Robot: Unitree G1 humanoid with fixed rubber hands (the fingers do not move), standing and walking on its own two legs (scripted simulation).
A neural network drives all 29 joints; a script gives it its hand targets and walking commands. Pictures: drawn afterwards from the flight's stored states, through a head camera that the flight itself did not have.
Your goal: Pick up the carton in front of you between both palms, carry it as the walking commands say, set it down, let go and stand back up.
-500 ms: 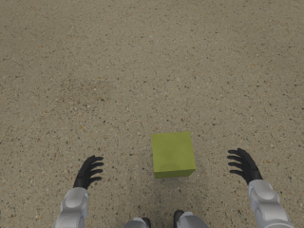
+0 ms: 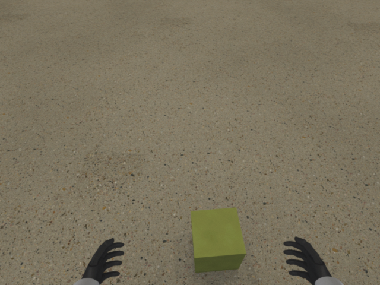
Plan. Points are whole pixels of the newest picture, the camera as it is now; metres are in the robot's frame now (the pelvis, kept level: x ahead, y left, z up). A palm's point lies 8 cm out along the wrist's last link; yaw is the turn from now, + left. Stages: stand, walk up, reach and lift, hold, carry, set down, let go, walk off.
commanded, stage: let go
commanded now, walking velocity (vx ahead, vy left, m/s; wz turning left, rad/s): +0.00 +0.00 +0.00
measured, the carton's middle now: (215, 240) +0.43 -0.07 -0.65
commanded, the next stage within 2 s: stand in 0.14 s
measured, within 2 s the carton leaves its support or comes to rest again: neither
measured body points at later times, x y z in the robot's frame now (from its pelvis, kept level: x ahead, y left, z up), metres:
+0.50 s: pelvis +0.04 -0.01 -0.01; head +0.04 +0.00 +0.44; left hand +0.17 +0.23 -0.13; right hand +0.13 -0.29 -0.10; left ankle -0.03 +0.09 -0.74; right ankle +0.01 -0.12 -0.74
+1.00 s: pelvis +0.04 -0.01 -0.02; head +0.05 +0.00 +0.43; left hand +0.15 +0.24 -0.15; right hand +0.08 -0.27 -0.13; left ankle -0.03 +0.09 -0.74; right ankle +0.01 -0.12 -0.74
